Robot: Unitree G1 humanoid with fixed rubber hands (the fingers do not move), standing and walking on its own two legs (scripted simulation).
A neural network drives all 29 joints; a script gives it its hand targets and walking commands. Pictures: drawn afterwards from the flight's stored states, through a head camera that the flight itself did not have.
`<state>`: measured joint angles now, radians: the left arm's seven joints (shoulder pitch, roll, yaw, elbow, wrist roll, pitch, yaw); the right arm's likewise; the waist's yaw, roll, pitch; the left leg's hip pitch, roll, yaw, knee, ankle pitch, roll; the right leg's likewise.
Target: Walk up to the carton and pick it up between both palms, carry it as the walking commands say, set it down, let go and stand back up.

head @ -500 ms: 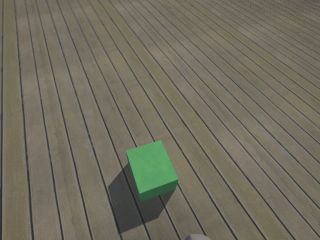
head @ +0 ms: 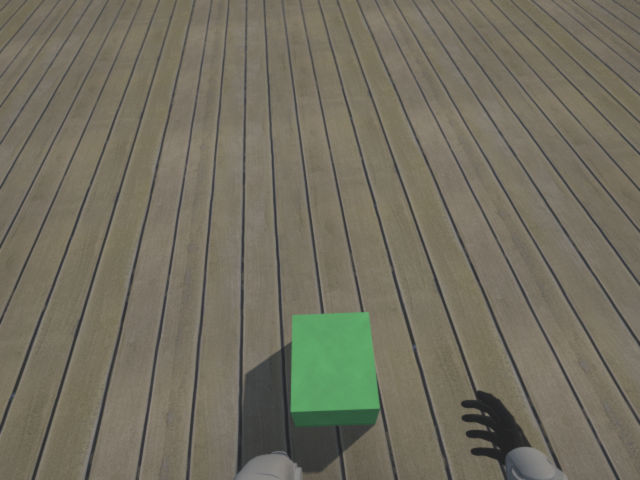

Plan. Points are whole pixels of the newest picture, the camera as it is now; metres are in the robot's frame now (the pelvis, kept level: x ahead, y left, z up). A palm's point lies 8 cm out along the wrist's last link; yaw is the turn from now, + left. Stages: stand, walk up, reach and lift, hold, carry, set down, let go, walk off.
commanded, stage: walk up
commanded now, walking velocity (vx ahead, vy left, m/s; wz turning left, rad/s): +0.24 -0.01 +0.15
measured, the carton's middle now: (332, 368) +0.50 +0.04 -0.70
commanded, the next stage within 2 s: stand in 1.70 s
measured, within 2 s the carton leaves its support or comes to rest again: neither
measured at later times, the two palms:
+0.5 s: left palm out of the picture +0.11 +0.29 -0.13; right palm out of the picture +0.16 -0.27 -0.16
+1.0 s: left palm out of the picture +0.09 +0.33 -0.15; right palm out of the picture +0.15 -0.17 -0.12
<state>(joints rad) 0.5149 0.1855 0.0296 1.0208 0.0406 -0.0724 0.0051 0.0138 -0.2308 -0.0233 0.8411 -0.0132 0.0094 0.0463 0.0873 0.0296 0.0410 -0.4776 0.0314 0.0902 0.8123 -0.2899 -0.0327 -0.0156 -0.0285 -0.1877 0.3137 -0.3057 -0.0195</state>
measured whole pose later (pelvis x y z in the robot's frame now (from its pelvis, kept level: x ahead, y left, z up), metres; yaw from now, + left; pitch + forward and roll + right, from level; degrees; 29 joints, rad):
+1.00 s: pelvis +0.05 +0.07 -0.01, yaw +3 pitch -1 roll +0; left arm 0.21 0.23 0.04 0.97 0.02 0.04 0.01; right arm 0.16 -0.20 -0.03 0.95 -0.02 0.00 -0.02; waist 0.01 -0.05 0.06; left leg -0.21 0.04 0.00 0.48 -0.26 -0.03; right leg -0.23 -0.02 -0.03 0.58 -0.35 0.02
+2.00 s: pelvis +0.01 +0.01 -0.02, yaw +2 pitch +2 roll +0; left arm 0.16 0.22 -0.01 0.80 -0.07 0.22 0.01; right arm 0.17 -0.23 0.02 0.79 0.08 0.20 -0.02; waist 0.01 0.00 0.02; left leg -0.32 0.01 0.02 0.61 -0.32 0.01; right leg -0.36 0.00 -0.03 0.59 -0.27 -0.02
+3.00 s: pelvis -0.06 +0.00 -0.10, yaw +3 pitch +24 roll +1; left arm -0.70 0.22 0.21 0.77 -0.05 0.38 0.02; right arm -0.74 -0.24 -0.18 0.80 0.00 0.39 -0.01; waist 0.02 0.00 0.06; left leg -1.12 0.01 0.02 1.06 -0.37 -0.01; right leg -1.16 -0.01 -0.03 1.04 -0.30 -0.03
